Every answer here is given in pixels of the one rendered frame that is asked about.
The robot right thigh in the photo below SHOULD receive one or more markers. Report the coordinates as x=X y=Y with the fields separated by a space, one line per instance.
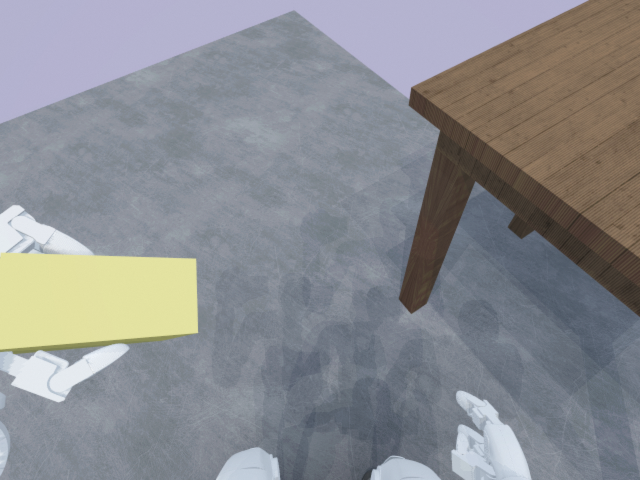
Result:
x=403 y=469

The robot thigh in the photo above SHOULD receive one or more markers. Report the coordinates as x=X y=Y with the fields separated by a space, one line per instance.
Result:
x=403 y=469
x=252 y=464

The sponge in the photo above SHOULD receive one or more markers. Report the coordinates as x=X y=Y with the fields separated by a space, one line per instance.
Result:
x=56 y=302

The left robot hand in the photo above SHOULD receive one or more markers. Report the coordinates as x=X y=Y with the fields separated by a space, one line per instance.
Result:
x=45 y=374

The table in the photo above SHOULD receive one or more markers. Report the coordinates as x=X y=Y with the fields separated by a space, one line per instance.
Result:
x=548 y=122

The robot left thigh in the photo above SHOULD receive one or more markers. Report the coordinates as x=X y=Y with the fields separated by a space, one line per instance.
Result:
x=252 y=464

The right robot hand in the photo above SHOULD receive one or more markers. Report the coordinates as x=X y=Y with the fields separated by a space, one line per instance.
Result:
x=495 y=456

